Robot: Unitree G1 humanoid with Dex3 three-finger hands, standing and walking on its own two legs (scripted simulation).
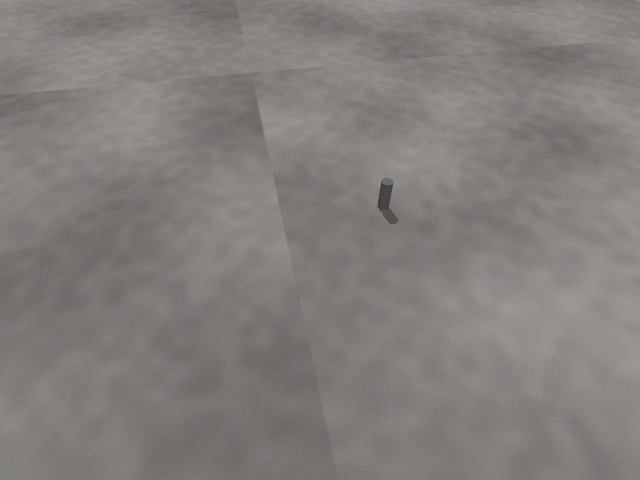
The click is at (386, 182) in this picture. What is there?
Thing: slim round
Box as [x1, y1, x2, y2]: [378, 178, 392, 209]
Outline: 390,178 383,178 381,181 378,199 378,207 380,209 386,209 388,207 392,186 392,180
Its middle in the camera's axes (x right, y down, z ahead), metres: +0.29 -0.22 +1.77
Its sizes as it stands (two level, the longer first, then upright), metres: 0.052 0.052 0.151
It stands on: the floor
